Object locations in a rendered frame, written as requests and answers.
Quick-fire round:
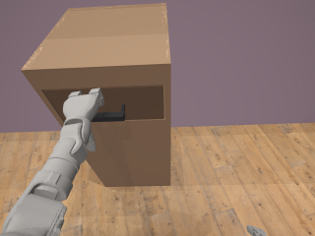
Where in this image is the handle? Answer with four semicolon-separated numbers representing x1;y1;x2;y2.
92;104;125;122

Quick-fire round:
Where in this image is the left robot hand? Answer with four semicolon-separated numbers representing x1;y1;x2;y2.
63;88;104;152

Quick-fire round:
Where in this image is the cabinet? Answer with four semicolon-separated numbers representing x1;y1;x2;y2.
21;3;171;187

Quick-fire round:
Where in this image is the robot left forearm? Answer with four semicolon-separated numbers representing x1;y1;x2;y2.
1;115;92;234

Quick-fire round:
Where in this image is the right robot hand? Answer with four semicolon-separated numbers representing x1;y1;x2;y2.
246;225;267;236

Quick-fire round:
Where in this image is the left robot upper arm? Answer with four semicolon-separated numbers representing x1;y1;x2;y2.
0;193;67;236

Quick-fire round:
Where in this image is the drawer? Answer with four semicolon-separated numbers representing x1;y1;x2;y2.
43;85;164;122

